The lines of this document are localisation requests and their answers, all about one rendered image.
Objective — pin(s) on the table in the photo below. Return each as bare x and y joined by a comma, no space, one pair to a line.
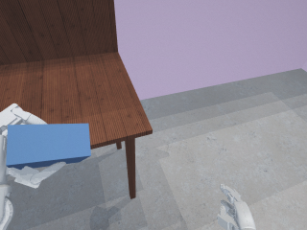
59,61

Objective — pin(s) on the sponge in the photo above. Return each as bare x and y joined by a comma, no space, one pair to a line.
42,145

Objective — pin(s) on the left robot forearm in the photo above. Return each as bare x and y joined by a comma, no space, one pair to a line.
7,206

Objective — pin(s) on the robot left hand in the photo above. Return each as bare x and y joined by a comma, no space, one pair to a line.
15,115

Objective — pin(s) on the robot right hand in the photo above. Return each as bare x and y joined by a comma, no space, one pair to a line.
236,217

